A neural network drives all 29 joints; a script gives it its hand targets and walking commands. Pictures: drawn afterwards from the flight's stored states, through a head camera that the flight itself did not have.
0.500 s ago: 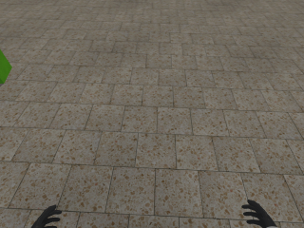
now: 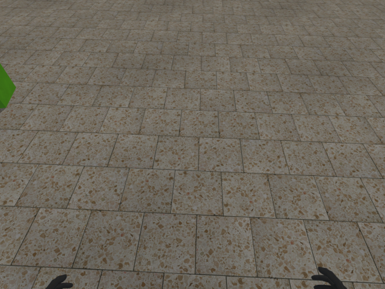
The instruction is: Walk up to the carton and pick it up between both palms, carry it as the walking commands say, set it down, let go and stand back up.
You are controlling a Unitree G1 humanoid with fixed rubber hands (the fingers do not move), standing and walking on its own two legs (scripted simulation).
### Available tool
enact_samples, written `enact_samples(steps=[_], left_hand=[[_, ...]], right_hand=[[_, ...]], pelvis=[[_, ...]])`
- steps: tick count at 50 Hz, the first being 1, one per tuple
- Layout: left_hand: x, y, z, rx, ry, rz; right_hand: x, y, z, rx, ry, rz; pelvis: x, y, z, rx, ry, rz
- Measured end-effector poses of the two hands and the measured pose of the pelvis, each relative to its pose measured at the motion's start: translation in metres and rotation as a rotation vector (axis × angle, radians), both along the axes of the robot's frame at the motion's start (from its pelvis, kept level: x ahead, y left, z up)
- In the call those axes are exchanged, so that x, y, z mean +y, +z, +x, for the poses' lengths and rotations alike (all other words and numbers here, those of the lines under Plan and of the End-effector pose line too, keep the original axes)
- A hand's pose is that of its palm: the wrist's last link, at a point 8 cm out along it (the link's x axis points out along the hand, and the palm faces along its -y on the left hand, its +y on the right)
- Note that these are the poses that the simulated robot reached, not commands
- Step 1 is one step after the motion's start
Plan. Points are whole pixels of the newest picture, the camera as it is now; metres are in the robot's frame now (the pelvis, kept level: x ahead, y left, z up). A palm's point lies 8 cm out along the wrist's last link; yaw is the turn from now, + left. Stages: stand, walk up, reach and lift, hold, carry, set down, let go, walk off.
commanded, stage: stand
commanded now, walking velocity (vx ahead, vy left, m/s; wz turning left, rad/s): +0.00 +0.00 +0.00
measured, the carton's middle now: out of the picture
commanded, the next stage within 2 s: walk up in 0.16 s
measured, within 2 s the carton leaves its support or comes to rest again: neither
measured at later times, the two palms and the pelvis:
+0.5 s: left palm out of the picture +0.08 +0.31 -0.11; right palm out of the picture +0.12 -0.31 -0.12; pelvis -0.01 -0.01 -0.01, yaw +6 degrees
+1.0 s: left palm out of the picture +0.04 +0.44 -0.14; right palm (218, 249) +0.23 -0.06 -0.12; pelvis +0.08 +0.16 -0.01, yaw +22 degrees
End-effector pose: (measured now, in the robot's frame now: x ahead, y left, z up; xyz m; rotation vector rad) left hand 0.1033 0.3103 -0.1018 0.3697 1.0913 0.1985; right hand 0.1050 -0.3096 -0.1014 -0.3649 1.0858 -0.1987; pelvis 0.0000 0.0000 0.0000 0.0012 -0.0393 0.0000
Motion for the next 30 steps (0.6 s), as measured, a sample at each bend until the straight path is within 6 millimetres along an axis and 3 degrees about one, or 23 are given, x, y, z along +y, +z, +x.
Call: enact_samples(steps=[18, 22, 26, 30], left_hand=[[0.003, 0.000, -0.001, 0.019, 0.020, 0.001], [0.002, -0.003, -0.002, -0.029, 0.082, 0.019], [-0.005, -0.014, -0.039, 0.013, 0.157, 0.005], [-0.007, -0.023, -0.092, 0.091, 0.250, -0.023]], right_hand=[[-0.002, 0.000, -0.002, 0.024, -0.011, -0.006], [-0.007, -0.011, -0.003, 0.073, 0.011, 0.003], [0.009, -0.019, 0.017, 0.079, 0.085, 0.020], [0.048, -0.016, 0.055, 0.043, 0.190, 0.088]], pelvis=[[0.001, 0.001, 0.003, 0.003, 0.015, -0.004], [-0.005, -0.009, -0.001, 0.016, 0.073, 0.006], [-0.005, -0.013, -0.007, 0.019, 0.122, -0.009], [0.004, -0.010, -0.007, 0.026, 0.179, -0.010]])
